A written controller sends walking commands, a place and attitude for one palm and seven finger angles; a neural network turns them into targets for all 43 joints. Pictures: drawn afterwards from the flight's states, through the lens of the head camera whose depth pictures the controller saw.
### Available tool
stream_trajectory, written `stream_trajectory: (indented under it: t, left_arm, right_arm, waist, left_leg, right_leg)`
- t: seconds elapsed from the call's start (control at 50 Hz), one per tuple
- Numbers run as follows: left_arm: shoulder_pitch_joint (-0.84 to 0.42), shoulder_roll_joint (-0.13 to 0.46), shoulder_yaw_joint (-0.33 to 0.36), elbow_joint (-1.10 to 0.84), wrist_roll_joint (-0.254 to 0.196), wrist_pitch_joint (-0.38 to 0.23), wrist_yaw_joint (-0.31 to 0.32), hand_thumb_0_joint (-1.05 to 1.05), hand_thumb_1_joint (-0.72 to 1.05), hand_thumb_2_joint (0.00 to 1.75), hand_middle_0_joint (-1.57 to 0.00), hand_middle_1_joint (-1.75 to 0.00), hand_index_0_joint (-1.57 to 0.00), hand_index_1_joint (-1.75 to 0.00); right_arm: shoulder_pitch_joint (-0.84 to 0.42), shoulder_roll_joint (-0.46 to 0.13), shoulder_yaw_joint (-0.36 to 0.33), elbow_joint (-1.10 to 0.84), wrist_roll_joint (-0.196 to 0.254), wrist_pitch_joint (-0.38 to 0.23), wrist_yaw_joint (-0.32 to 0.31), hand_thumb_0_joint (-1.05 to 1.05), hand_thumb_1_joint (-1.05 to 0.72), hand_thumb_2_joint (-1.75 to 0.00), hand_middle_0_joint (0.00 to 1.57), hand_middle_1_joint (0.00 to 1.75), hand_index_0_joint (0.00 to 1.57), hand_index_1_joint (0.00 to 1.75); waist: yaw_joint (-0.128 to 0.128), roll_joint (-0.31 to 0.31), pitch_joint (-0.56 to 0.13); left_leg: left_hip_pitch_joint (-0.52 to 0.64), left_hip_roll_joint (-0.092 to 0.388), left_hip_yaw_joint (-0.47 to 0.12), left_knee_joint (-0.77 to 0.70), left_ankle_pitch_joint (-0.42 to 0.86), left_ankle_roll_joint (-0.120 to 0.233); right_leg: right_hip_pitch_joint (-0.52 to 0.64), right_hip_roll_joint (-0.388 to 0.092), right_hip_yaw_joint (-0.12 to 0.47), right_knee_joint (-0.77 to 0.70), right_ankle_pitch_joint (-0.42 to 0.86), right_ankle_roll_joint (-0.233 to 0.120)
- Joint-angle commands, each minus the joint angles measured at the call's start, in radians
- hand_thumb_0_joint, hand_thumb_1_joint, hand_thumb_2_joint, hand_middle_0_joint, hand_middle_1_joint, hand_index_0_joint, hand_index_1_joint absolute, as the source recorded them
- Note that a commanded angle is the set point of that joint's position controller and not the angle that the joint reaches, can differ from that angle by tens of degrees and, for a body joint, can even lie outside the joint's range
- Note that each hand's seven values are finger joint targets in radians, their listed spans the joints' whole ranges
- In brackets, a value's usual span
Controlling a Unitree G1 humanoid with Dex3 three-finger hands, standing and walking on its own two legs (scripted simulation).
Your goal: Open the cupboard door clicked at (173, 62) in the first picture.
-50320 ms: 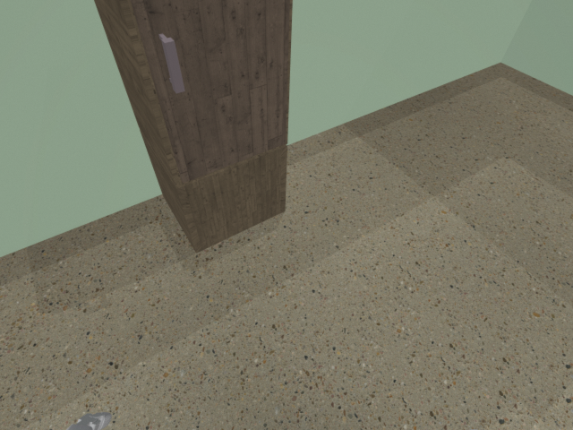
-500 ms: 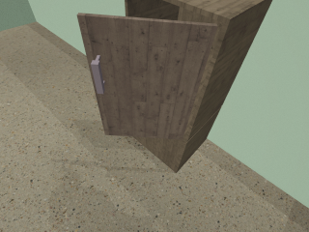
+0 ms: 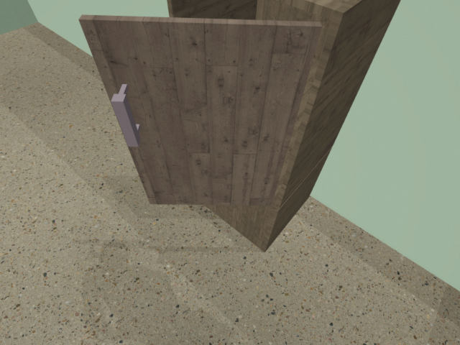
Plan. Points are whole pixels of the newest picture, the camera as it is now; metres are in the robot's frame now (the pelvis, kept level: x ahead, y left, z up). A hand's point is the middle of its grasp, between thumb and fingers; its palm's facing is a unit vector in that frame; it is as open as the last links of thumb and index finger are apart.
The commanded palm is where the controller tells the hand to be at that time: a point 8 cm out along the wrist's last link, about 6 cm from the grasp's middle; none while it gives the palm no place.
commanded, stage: come to a stop and stand still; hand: left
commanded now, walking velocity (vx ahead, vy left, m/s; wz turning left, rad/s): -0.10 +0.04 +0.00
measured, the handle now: (129, 115) +0.53 +0.25 +0.07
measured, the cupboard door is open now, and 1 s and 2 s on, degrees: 40 40 40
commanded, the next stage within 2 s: look again from close up in 0.66 s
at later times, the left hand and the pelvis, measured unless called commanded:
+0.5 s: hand out of the picture +0.01 +0.18 -0.16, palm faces -0.01 -0.97 -0.24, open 7.4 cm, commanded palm none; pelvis -0.06 -0.01 +0.00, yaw +0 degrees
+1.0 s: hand out of the picture -0.05 +0.16 -0.17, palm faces -0.01 -0.98 -0.20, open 7.4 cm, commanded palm none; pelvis -0.05 -0.02 +0.01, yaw -1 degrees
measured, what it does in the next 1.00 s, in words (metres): shifts its weight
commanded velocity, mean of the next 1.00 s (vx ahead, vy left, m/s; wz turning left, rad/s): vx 0.00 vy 0.00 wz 0.00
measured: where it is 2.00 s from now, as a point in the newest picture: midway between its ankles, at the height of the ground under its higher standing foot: outside the picture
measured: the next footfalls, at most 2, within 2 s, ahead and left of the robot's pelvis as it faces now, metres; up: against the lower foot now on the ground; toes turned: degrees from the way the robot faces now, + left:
none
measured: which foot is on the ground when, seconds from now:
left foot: down 0.00-1.00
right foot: down 0.00-1.00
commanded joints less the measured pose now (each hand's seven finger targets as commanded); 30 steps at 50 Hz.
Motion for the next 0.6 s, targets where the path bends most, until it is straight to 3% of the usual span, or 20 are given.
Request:
stream_trajectory:
  t: [0.0,0.06,0.14,0.16,0.18,0.2,0.22,0.24,0.26,0.28,0.3,0.32,0.34,0.36,0.4,0.42,0.44,0.48,0.52,0.58]
  left_arm:
    - [0.087,0.133,0.032,-0.056,0.0,0.004,0.016,0.0,0.9,0.9,-0.2,-0.3,-0.2,-0.3]
    - [0.052,0.109,0.029,-0.082,0.002,0.012,0.012,0.0,0.9,0.9,-0.2,-0.3,-0.2,-0.3]
    - [0.032,0.123,0.032,-0.095,0.003,0.015,0.007,0.0,0.9,0.9,-0.2,-0.3,-0.2,-0.3]
    - [0.025,0.133,0.033,-0.097,0.006,0.014,0.006,0.0,0.9,0.9,-0.2,-0.3,-0.2,-0.3]
    - [0.086,0.137,0.021,-0.085,0.009,-0.001,0.037,0.0,0.9,0.9,-0.2,-0.3,-0.2,-0.3]
    - [0.031,0.17,0.021,-0.136,0.011,-0.013,0.025,0.0,0.9,0.9,-0.2,-0.3,-0.2,-0.3]
    - [-0.019,0.164,0.013,-0.151,0.009,-0.022,0.018,0.0,0.9,0.9,-0.2,-0.3,-0.2,-0.3]
    - [-0.033,0.162,0.012,-0.17,0.005,-0.028,0.016,0.0,0.9,0.9,-0.2,-0.3,-0.2,-0.3]
    - [-0.033,0.161,0.015,-0.18,0.003,-0.03,0.015,0.0,0.9,0.9,-0.2,-0.3,-0.2,-0.3]
    - [-0.023,0.163,0.014,-0.181,-0.004,-0.022,0.014,0.0,0.9,0.9,-0.2,-0.3,-0.2,-0.3]
    - [-0.019,0.15,0.012,-0.177,-0.007,-0.01,0.013,0.0,0.9,0.9,-0.2,-0.3,-0.2,-0.3]
    - [-0.015,0.136,0.007,-0.173,-0.006,0.002,0.011,0.0,0.9,0.9,-0.2,-0.3,-0.2,-0.3]
    - [-0.016,0.129,0.004,-0.166,-0.003,0.009,0.006,0.0,0.9,0.9,-0.2,-0.3,-0.2,-0.3]
    - [-0.018,0.133,0.001,-0.162,0.001,0.009,0.001,0.0,0.9,0.9,-0.2,-0.3,-0.2,-0.3]
    - [-0.04,0.147,-0.003,-0.159,0.001,0.006,-0.005,0.0,0.9,0.9,-0.2,-0.3,-0.2,-0.3]
    - [-0.053,0.153,-0.003,-0.163,0.0,0.007,-0.007,0.0,0.9,0.9,-0.2,-0.3,-0.2,-0.3]
    - [-0.061,0.157,-0.004,-0.164,-0.001,0.009,-0.009,0.0,0.9,0.9,-0.2,-0.3,-0.2,-0.3]
    - [-0.048,0.162,-0.002,-0.161,0.001,0.009,-0.011,0.0,0.9,0.9,-0.2,-0.3,-0.2,-0.3]
    - [-0.031,0.158,-0.003,-0.147,0.001,0.011,-0.013,0.0,0.9,0.9,-0.2,-0.3,-0.2,-0.3]
    - [-0.01,0.156,-0.005,-0.13,0.002,0.007,-0.015,0.0,0.9,0.9,-0.2,-0.3,-0.2,-0.3]
  right_arm:
    - [0.057,-0.116,-0.034,-0.047,-0.005,-0.007,-0.012,0.0,-0.9,-0.9,0.2,0.3,0.2,0.3]
    - [0.047,-0.109,-0.036,-0.054,-0.008,-0.005,-0.012,0.0,-0.9,-0.9,0.2,0.3,0.2,0.3]
    - [0.023,-0.113,-0.033,-0.07,-0.01,-0.006,-0.007,0.0,-0.9,-0.9,0.2,0.3,0.2,0.3]
    - [0.013,-0.112,-0.033,-0.07,-0.009,-0.007,-0.005,0.0,-0.9,-0.9,0.2,0.3,0.2,0.3]
    - [-0.064,-0.16,-0.041,-0.161,0.004,-0.002,0.004,0.0,-0.9,-0.9,0.2,0.3,0.2,0.3]
    - [-0.016,-0.109,-0.034,-0.172,-0.003,0.006,0.024,0.0,-0.9,-0.9,0.2,0.3,0.2,0.3]
    - [0.001,-0.103,-0.03,-0.178,-0.007,0.011,0.028,0.0,-0.9,-0.9,0.2,0.3,0.2,0.3]
    - [0.021,-0.108,-0.03,-0.181,-0.008,0.007,0.029,0.0,-0.9,-0.9,0.2,0.3,0.2,0.3]
    - [0.047,-0.122,-0.031,-0.172,-0.015,-0.003,0.028,0.0,-0.9,-0.9,0.2,0.3,0.2,0.3]
    - [0.052,-0.148,-0.032,-0.171,-0.017,-0.005,0.024,0.0,-0.9,-0.9,0.2,0.3,0.2,0.3]
    - [0.037,-0.16,-0.032,-0.177,-0.015,-0.002,0.019,0.0,-0.9,-0.9,0.2,0.3,0.2,0.3]
    - [0.009,-0.166,-0.029,-0.188,-0.013,0.004,0.015,0.0,-0.9,-0.9,0.2,0.3,0.2,0.3]
    - [-0.016,-0.165,-0.026,-0.196,-0.012,0.008,0.016,0.0,-0.9,-0.9,0.2,0.3,0.2,0.3]
    - [-0.042,-0.151,-0.022,-0.201,-0.013,0.009,0.018,0.0,-0.9,-0.9,0.2,0.3,0.2,0.3]
    - [-0.029,-0.147,-0.019,-0.199,-0.013,0.013,0.024,0.0,-0.9,-0.9,0.2,0.3,0.2,0.3]
    - [-0.017,-0.147,-0.019,-0.193,-0.014,0.015,0.027,0.0,-0.9,-0.9,0.2,0.3,0.2,0.3]
    - [-0.007,-0.149,-0.016,-0.184,-0.015,0.017,0.029,0.0,-0.9,-0.9,0.2,0.3,0.2,0.3]
    - [0.005,-0.146,-0.014,-0.169,-0.018,0.011,0.03,0.0,-0.9,-0.9,0.2,0.3,0.2,0.3]
    - [0.013,-0.15,-0.014,-0.159,-0.018,0.011,0.03,0.0,-0.9,-0.9,0.2,0.3,0.2,0.3]
    - [0.025,-0.153,-0.01,-0.141,-0.015,0.002,0.028,0.0,-0.9,-0.9,0.2,0.3,0.2,0.3]
  waist:
    - [0.005,0.008,-0.121]
    - [0.006,0.042,-0.099]
    - [0.013,0.047,-0.106]
    - [0.013,0.044,-0.105]
    - [0.025,0.01,-0.016]
    - [-0.006,-0.073,-0.04]
    - [-0.033,-0.097,-0.094]
    - [-0.041,-0.053,-0.14]
    - [-0.039,0.065,-0.182]
    - [-0.028,0.148,-0.189]
    - [-0.016,0.197,-0.167]
    - [-0.001,0.172,-0.11]
    - [0.009,0.131,-0.043]
    - [0.016,0.073,0.013]
    - [-0.007,-0.026,0.03]
    - [-0.016,-0.044,0.041]
    - [-0.02,-0.019,0.057]
    - [-0.016,0.03,0.043]
    - [-0.009,0.008,0.038]
    - [-0.004,0.005,0.005]
  left_leg:
    - [0.143,0.107,-0.075,-0.026,0.739,0.008]
    - [0.166,0.135,-0.102,-0.057,0.752,0.028]
    - [0.13,0.129,-0.113,-0.086,0.596,0.018]
    - [0.123,0.124,-0.11,-0.084,0.588,0.016]
    - [0.073,0.133,-0.09,0.12,0.592,-0.015]
    - [-0.046,0.09,-0.083,0.087,0.181,-0.017]
    - [-0.053,0.07,-0.072,0.047,0.079,-0.021]
    - [-0.01,0.066,-0.076,0.002,0.156,-0.016]
    - [0.066,0.078,-0.091,-0.028,0.37,-0.004]
    - [0.127,0.112,-0.126,-0.014,0.553,0.018]
    - [0.133,0.155,-0.168,-0.039,0.611,0.046]
    - [0.083,0.172,-0.189,-0.072,0.542,0.061]
    - [0.014,0.162,-0.188,-0.097,0.395,0.057]
    - [-0.025,0.138,-0.178,-0.106,0.293,0.044]
    - [-0.023,0.1,-0.142,-0.112,0.107,0.013]
    - [-0.012,0.087,-0.136,-0.126,0.037,0.005]
    - [-0.015,0.084,-0.139,-0.147,-0.019,0.003]
    - [-0.015,0.09,-0.155,-0.181,-0.028,0.01]
    - [-0.028,0.095,-0.164,-0.205,-0.073,0.011]
    - [-0.011,0.102,-0.163,-0.215,-0.029,0.015]
  right_leg:
    - [-0.01,-0.089,0.04,0.019,0.782,-0.044]
    - [-0.054,-0.064,0.038,-0.018,0.57,-0.037]
    - [-0.033,-0.076,0.059,-0.06,0.507,-0.05]
    - [-0.02,-0.079,0.06,-0.069,0.533,-0.051]
    - [-0.127,-0.106,0.128,-0.144,0.75,-0.021]
    - [-0.042,-0.147,0.144,-0.138,0.695,-0.071]
    - [0.009,-0.142,0.135,-0.093,0.723,-0.102]
    - [0.027,-0.126,0.117,-0.046,0.748,-0.107]
    - [0.038,-0.096,0.081,0.026,0.774,-0.094]
    - [-0.01,-0.06,0.048,0.062,0.614,-0.076]
    - [-0.047,-0.022,0.018,0.05,0.371,-0.062]
    - [-0.067,0.005,0.007,0.014,0.181,-0.054]
    - [-0.079,0.007,0.013,-0.034,0.106,-0.055]
    - [-0.093,-0.007,0.034,-0.08,0.132,-0.06]
    - [-0.134,-0.042,0.084,-0.138,0.09,-0.067]
    - [-0.168,-0.047,0.098,-0.159,0.019,-0.071]
    - [-0.195,-0.048,0.104,-0.176,-0.055,-0.074]
    - [-0.18,-0.035,0.091,-0.165,-0.045,-0.071]
    - [-0.174,-0.032,0.084,-0.169,-0.07,-0.067]
    - [-0.146,-0.036,0.082,-0.166,-0.013,-0.065]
